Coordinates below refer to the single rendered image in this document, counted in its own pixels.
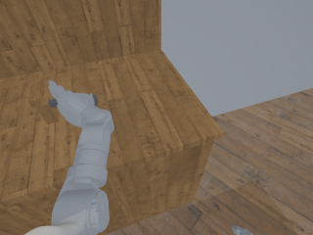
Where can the tap lever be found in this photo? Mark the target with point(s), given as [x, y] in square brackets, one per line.
[53, 102]

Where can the robot right hand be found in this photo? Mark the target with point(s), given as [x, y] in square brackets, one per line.
[240, 231]

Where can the counter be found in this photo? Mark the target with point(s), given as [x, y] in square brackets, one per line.
[162, 136]

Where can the robot left upper arm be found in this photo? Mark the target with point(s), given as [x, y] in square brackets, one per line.
[78, 212]

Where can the robot left forearm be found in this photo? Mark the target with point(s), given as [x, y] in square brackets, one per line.
[89, 169]

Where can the robot left hand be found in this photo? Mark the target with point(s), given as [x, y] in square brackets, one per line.
[70, 104]

